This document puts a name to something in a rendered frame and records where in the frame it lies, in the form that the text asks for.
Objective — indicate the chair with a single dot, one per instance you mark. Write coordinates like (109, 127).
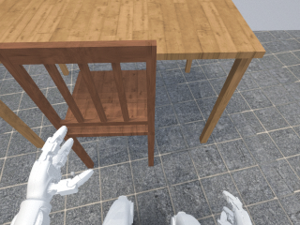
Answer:
(104, 103)

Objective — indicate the right robot thigh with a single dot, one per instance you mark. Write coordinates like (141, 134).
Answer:
(184, 219)

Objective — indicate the left robot thigh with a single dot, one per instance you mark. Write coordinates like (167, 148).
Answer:
(120, 213)

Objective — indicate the left robot forearm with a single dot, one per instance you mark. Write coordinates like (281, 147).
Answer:
(33, 212)

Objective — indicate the right robot hand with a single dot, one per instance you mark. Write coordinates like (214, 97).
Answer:
(238, 216)

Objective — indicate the robot thigh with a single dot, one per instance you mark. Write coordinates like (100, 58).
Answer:
(120, 213)
(184, 219)

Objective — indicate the left robot hand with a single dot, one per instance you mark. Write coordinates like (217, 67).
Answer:
(40, 182)

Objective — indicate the table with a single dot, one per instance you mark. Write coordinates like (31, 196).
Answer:
(184, 30)

